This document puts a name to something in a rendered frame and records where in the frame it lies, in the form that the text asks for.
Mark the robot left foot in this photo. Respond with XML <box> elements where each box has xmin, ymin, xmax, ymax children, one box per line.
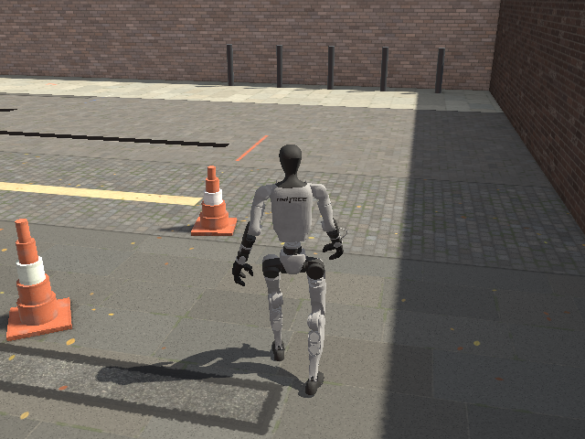
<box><xmin>272</xmin><ymin>340</ymin><xmax>285</xmax><ymax>361</ymax></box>

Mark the robot left upper arm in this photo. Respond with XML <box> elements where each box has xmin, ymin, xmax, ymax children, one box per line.
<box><xmin>247</xmin><ymin>185</ymin><xmax>272</xmax><ymax>236</ymax></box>

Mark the robot foot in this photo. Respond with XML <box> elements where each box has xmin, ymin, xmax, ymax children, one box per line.
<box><xmin>305</xmin><ymin>371</ymin><xmax>324</xmax><ymax>395</ymax></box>
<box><xmin>272</xmin><ymin>340</ymin><xmax>285</xmax><ymax>361</ymax></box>

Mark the right robot hand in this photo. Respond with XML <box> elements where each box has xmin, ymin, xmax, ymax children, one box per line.
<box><xmin>323</xmin><ymin>243</ymin><xmax>344</xmax><ymax>260</ymax></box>

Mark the robot left forearm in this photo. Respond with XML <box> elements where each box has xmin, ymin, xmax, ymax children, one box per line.
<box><xmin>236</xmin><ymin>222</ymin><xmax>256</xmax><ymax>265</ymax></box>

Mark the robot right forearm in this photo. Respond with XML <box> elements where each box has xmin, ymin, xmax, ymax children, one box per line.
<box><xmin>327</xmin><ymin>218</ymin><xmax>343</xmax><ymax>248</ymax></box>

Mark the left robot hand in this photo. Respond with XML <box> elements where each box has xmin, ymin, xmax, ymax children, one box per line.
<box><xmin>232</xmin><ymin>261</ymin><xmax>253</xmax><ymax>286</ymax></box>

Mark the robot right foot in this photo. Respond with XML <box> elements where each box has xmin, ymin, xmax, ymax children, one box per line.
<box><xmin>305</xmin><ymin>371</ymin><xmax>324</xmax><ymax>395</ymax></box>

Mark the robot right upper arm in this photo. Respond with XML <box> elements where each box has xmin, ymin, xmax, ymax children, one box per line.
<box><xmin>310</xmin><ymin>183</ymin><xmax>336</xmax><ymax>232</ymax></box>

